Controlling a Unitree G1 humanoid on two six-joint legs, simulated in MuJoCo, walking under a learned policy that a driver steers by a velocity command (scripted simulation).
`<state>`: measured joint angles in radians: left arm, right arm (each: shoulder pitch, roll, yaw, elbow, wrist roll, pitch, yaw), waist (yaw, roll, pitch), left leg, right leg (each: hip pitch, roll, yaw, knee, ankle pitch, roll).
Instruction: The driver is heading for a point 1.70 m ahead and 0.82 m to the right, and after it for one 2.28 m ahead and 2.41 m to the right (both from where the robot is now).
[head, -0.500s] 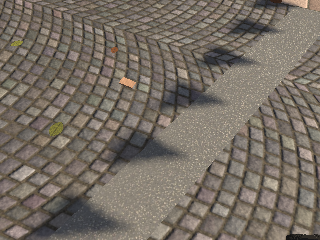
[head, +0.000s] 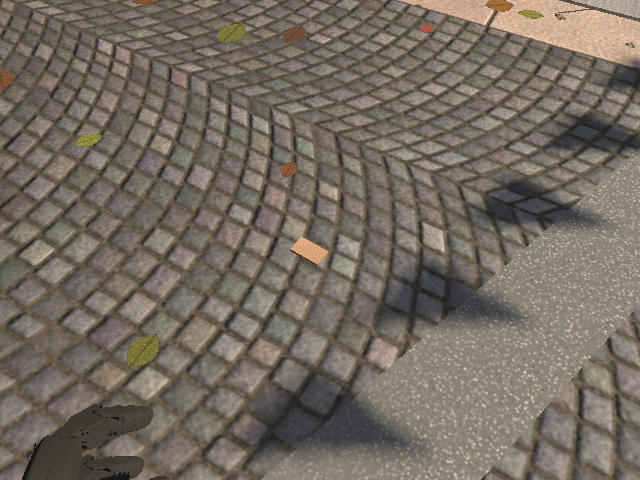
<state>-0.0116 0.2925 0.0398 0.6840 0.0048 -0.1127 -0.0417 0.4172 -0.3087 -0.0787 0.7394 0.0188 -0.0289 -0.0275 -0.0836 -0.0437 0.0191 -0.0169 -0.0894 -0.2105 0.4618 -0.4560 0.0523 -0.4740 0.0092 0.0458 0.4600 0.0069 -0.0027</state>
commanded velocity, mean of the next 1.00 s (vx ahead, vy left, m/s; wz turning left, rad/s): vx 0.10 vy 0.00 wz -0.36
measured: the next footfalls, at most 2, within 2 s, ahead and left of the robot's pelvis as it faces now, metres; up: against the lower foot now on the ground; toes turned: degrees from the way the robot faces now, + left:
left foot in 0.44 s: +0.25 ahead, +0.10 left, +0.00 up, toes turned -14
right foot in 0.86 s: +0.15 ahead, -0.14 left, +0.00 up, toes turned -25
